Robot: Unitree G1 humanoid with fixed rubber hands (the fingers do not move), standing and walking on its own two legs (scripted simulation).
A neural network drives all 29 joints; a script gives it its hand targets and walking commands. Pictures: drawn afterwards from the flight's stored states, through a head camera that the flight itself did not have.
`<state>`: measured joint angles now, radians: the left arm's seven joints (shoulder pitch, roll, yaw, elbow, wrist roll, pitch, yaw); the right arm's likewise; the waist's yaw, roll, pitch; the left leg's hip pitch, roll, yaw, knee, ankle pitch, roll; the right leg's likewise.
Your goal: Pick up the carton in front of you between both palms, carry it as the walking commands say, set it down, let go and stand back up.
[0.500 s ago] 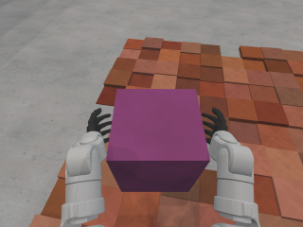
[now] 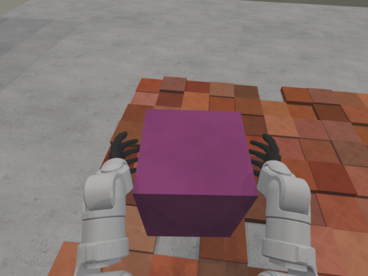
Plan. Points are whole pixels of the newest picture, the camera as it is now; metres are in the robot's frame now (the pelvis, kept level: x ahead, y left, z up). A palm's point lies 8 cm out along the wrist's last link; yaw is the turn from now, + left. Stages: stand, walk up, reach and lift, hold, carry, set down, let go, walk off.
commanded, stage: carry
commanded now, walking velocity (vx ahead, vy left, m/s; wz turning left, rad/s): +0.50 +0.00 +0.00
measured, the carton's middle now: (190, 177) +0.35 +0.01 +0.03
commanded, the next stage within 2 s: none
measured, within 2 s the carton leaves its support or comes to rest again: neither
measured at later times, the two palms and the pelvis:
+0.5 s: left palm (135, 86) +0.64 +0.18 +0.09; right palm (235, 87) +0.65 -0.13 +0.09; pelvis +0.31 +0.01 -0.02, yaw +3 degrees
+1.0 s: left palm (139, 25) +0.95 +0.22 +0.16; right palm (219, 28) +0.94 -0.09 +0.16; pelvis +0.60 +0.05 +0.02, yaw +2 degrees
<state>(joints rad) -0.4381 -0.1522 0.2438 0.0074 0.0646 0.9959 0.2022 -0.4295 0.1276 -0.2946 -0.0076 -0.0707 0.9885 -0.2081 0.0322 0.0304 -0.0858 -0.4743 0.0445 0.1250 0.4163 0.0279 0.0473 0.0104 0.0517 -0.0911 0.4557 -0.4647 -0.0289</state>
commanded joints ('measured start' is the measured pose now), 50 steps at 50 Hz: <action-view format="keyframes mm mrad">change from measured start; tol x32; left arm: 1 -580 -730 -573 -68 -160 -30 -1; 34 -676 -610 -653 -378 -332 -19 7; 50 -768 -685 -426 -39 -171 122 21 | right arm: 1 -487 704 539 -5 126 -21 11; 50 -812 697 535 -102 229 116 -4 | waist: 1 -57 82 -431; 50 -84 59 -335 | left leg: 1 653 182 -229 45 61 29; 4 766 333 -641 -77 8 142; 17 713 179 -276 -101 227 124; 24 598 105 -62 136 857 18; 26 316 30 0 556 491 -36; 28 -216 -131 -130 1006 -518 -73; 41 270 -122 11 -37 -22 -41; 45 783 302 -692 -5 144 254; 50 673 179 -483 -47 73 152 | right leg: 1 -271 -138 -11 497 449 1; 3 -648 6 60 787 -57 25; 18 -971 -117 7 672 199 4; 26 54 -16 -54 -33 626 -65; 28 301 -378 625 7 654 -357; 43 -428 -122 29 288 462 -99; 45 -851 19 39 714 -107 -21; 50 -825 -93 106 634 89 2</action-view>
